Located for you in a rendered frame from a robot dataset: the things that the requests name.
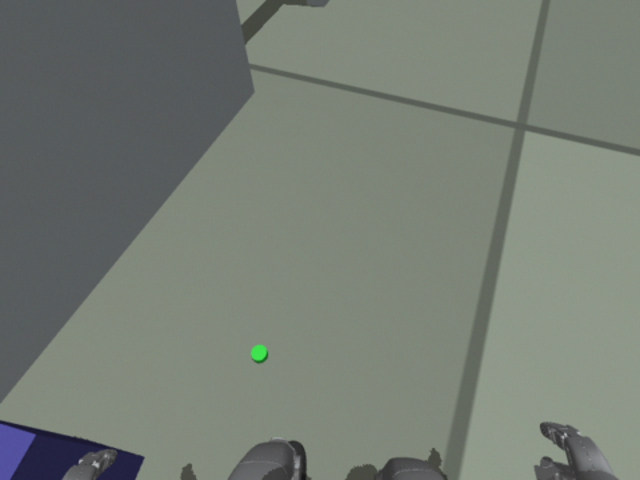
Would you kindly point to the left robot hand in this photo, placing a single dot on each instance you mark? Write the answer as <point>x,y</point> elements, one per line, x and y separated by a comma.
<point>91,465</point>

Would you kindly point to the right robot hand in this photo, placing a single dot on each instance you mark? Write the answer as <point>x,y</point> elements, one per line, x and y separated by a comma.
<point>582,454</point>

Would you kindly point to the left robot foot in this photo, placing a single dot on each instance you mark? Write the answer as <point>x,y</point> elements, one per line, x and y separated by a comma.
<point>300,451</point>

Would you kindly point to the tin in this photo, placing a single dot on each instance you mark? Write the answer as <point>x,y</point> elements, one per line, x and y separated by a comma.
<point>259,354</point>

